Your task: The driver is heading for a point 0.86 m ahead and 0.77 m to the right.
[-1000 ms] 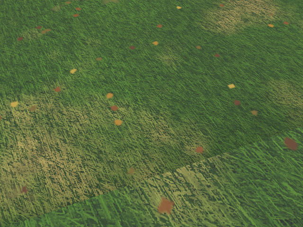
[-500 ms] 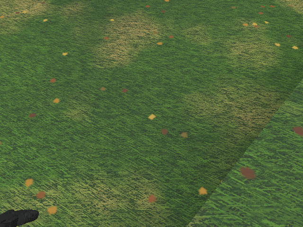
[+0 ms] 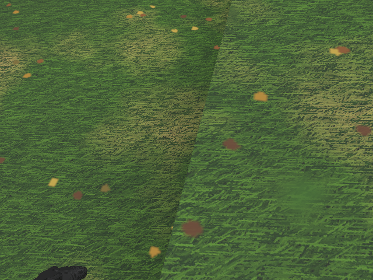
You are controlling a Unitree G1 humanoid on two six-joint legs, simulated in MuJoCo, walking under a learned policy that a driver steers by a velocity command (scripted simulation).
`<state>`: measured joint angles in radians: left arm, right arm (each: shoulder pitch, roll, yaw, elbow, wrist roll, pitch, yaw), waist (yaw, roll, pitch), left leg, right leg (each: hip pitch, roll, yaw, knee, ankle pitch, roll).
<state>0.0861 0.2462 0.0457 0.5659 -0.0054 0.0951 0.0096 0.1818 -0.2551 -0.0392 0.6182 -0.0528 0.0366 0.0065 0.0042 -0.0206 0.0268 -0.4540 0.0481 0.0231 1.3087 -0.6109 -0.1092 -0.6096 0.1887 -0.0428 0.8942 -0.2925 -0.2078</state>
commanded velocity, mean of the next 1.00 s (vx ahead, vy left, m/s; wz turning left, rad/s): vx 1.00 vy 0.00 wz -0.58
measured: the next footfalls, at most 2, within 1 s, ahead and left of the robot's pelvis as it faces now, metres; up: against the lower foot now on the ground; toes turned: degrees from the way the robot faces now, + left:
left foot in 0.06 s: +0.06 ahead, +0.12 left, +0.00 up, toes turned -2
right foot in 0.42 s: +0.39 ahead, -0.35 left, +0.00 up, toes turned -23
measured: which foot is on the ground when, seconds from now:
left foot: up 0.00-0.04, down 0.06-0.42, up 0.44-0.86, down 0.88-1.00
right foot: down 0.00-0.06, up 0.08-0.40, down 0.42-0.86, up 0.88-1.00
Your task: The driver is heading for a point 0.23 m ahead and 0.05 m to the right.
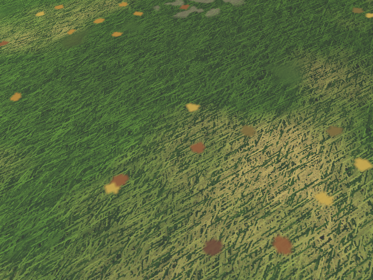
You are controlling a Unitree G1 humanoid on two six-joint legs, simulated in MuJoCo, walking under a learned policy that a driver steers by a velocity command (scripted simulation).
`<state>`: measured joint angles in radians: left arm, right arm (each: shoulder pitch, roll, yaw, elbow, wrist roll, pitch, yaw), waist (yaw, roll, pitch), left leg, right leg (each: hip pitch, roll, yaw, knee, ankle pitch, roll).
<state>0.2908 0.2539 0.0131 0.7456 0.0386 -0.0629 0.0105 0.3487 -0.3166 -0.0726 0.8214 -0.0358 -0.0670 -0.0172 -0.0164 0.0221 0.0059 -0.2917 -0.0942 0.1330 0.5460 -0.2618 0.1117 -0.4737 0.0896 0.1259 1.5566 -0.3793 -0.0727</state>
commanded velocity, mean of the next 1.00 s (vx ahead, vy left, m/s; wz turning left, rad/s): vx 0.24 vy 0.00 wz -0.02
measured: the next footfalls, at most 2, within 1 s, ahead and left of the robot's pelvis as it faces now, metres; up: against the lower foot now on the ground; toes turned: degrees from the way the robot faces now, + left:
right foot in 0.22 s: +0.42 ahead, -0.20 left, +0.00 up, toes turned +1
left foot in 0.68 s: +0.43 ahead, -0.04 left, +0.00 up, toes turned +2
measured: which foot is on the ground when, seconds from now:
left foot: down 0.00-0.22, up 0.24-0.66, down 0.68-1.00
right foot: up 0.00-0.20, down 0.22-1.00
